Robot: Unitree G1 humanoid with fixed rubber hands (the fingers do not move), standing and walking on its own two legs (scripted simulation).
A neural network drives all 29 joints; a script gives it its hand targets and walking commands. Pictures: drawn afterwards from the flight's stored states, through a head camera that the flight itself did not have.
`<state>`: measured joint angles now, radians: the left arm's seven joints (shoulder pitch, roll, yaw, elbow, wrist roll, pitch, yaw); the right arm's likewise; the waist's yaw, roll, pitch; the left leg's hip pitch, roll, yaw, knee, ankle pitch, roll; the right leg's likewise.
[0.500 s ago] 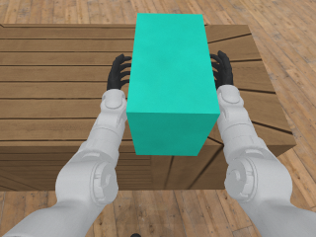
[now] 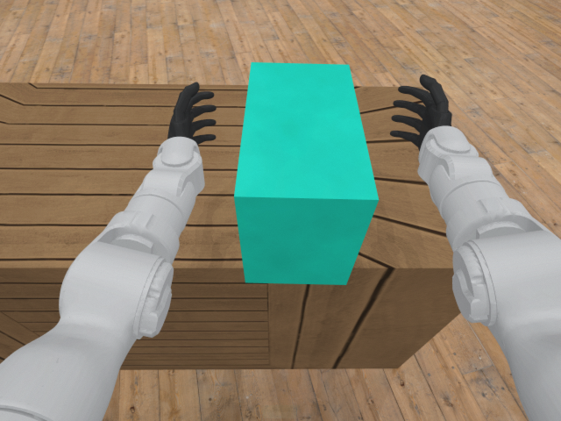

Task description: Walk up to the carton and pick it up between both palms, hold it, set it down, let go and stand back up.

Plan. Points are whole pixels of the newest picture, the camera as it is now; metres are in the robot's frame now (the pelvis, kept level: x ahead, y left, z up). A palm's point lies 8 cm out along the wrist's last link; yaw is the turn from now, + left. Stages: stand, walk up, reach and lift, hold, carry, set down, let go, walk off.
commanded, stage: set down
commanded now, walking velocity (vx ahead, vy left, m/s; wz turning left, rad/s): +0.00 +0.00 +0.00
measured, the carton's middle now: (298, 171) +0.52 -0.03 +0.04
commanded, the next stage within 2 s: none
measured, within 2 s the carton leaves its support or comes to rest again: neither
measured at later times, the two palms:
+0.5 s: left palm (174, 108) +0.49 +0.14 +0.20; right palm (448, 104) +0.48 -0.22 +0.21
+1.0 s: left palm (160, 191) +0.40 +0.16 +0.13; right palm (429, 178) +0.42 -0.20 +0.14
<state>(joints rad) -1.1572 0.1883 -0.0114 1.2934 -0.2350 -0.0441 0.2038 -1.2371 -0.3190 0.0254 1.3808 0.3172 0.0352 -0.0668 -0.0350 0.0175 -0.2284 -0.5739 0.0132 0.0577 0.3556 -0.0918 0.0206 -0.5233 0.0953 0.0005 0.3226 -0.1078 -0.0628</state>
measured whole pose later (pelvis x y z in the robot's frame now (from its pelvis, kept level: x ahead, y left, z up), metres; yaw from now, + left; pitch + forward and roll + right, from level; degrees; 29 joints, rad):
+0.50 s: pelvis +0.01 +0.00 +0.00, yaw +0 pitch +15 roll +0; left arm -1.19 0.23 0.02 1.11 -0.23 0.16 0.17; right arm -1.29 -0.40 0.09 1.29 0.39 0.18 -0.05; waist -0.02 0.03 -0.17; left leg -0.48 0.01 0.05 0.31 -0.09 0.02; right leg -0.42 0.09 -0.01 0.26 -0.09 -0.07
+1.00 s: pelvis +0.00 +0.01 +0.01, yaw +0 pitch +5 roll +0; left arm -0.64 0.06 0.14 0.58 -0.02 0.23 0.14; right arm -0.80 -0.31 0.00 0.90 0.30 0.13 -0.06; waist -0.01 0.02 -0.07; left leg -0.25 -0.01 0.05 0.23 -0.07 0.03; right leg -0.19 0.08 0.01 0.17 -0.06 -0.06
